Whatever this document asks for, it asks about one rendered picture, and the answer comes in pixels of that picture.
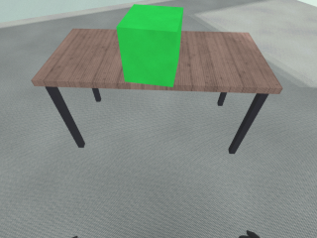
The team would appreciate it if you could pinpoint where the carton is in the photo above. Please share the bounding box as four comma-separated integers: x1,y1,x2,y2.
116,4,183,87

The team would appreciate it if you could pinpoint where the table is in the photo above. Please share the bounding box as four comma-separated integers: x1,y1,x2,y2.
31,28,283,154

